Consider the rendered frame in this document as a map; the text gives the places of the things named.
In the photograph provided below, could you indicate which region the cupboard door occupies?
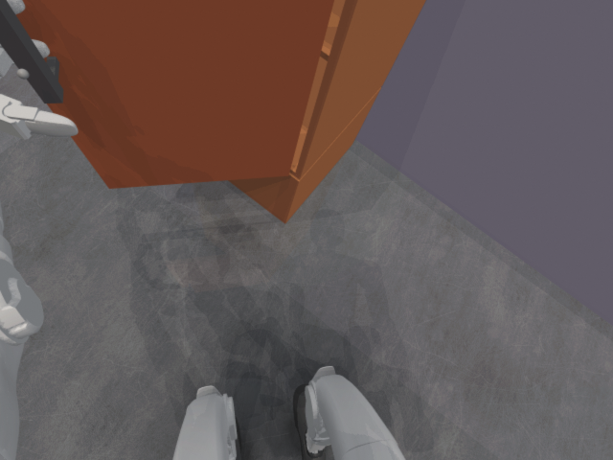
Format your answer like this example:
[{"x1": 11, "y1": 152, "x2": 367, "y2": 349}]
[{"x1": 16, "y1": 0, "x2": 334, "y2": 189}]

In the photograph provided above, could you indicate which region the robot left upper arm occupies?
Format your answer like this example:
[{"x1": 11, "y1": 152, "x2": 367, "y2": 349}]
[{"x1": 0, "y1": 259, "x2": 44, "y2": 460}]

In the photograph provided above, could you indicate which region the robot right thigh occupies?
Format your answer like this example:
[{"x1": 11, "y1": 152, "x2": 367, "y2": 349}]
[{"x1": 305, "y1": 375, "x2": 406, "y2": 460}]

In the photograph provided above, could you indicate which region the handle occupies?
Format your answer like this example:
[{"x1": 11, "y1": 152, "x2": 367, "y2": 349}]
[{"x1": 0, "y1": 0, "x2": 63, "y2": 104}]

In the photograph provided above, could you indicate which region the robot left hand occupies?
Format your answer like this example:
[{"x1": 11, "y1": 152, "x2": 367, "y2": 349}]
[{"x1": 0, "y1": 0, "x2": 79, "y2": 140}]

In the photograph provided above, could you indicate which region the robot left thigh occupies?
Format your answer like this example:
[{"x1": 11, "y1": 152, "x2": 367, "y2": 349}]
[{"x1": 172, "y1": 393, "x2": 237, "y2": 460}]

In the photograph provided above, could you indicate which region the robot thigh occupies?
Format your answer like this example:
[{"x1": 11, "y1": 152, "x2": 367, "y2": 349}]
[
  {"x1": 172, "y1": 393, "x2": 237, "y2": 460},
  {"x1": 305, "y1": 375, "x2": 406, "y2": 460}
]

